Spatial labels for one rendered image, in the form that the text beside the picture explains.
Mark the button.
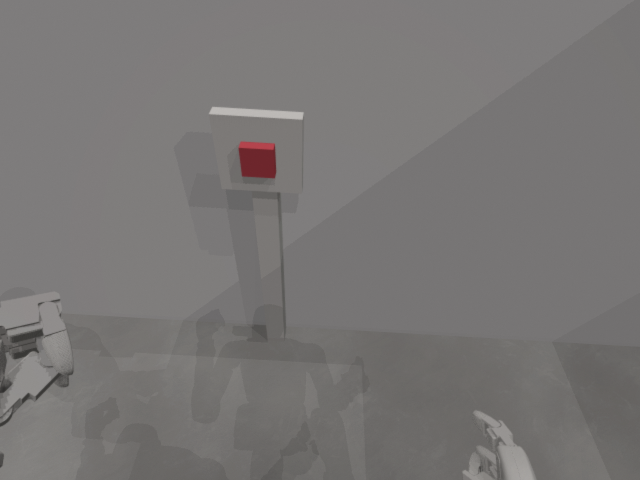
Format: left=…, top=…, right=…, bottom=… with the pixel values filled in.
left=239, top=141, right=276, bottom=178

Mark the right robot hand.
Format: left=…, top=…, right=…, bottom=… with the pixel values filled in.
left=463, top=410, right=537, bottom=480

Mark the left robot hand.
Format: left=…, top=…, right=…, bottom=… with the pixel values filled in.
left=0, top=291, right=74, bottom=427

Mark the panel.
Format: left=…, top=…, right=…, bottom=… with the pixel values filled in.
left=209, top=107, right=304, bottom=342

